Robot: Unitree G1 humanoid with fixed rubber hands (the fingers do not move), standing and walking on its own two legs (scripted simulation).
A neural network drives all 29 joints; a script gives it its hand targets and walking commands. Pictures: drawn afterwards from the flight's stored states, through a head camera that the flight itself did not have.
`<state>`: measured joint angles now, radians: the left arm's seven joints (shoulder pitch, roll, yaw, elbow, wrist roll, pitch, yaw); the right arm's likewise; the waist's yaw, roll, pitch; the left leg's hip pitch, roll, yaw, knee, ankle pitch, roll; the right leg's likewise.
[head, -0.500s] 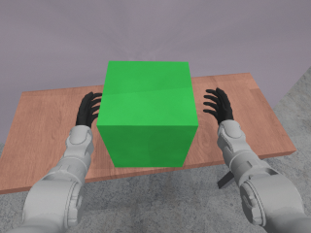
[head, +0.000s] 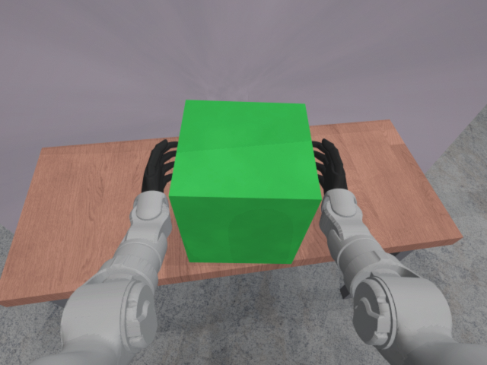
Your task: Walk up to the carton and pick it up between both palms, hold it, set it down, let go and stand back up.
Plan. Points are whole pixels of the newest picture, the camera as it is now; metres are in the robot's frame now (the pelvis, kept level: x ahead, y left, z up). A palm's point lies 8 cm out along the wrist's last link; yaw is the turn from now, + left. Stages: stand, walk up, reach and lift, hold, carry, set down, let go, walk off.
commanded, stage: reach and lift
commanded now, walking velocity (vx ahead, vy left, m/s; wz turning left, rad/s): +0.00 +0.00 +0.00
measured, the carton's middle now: (243, 188) +0.45 +0.04 -0.01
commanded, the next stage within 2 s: none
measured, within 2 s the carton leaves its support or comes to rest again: leaves its support in 1.82 s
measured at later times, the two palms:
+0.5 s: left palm (155, 189) +0.40 +0.19 +0.04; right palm (332, 185) +0.43 -0.11 +0.05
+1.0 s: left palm (156, 193) +0.39 +0.19 +0.04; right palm (333, 190) +0.42 -0.11 +0.05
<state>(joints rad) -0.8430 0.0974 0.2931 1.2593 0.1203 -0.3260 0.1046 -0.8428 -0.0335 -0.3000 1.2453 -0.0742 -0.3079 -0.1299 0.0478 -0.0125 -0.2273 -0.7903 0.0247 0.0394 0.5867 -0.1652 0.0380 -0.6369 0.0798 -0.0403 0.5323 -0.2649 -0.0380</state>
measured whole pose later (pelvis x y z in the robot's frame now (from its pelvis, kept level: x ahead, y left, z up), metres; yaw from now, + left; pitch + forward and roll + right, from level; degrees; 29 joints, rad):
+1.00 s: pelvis +0.02 -0.01 +0.02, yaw +2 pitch +14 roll -1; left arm -0.72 -0.01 0.56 1.07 0.43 -0.32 0.02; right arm -0.73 0.14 -0.71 1.08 -0.49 -0.37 -0.10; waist 0.05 -0.04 -0.10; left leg -0.54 0.00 0.03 0.43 -0.13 0.03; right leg -0.39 0.06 -0.04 0.39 -0.24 -0.05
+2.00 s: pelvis +0.00 -0.02 +0.02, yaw +0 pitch +9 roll -1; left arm -0.63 -0.02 0.42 1.00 0.28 -0.26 0.04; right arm -0.64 0.09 -0.48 1.05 -0.30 -0.34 -0.12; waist 0.07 -0.04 -0.11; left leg -0.41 0.01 0.06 0.33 -0.08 0.02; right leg -0.28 0.07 -0.01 0.31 -0.19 -0.05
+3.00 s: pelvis +0.00 -0.01 +0.03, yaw +3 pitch -6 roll +0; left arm -0.56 -0.06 0.29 0.28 0.33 0.47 -0.01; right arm -0.60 0.03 -0.12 0.70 0.04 0.09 -0.17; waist -0.02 -0.07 0.04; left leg -0.11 -0.02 0.03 0.30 -0.08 0.03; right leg 0.04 0.05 -0.05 0.26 -0.20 -0.04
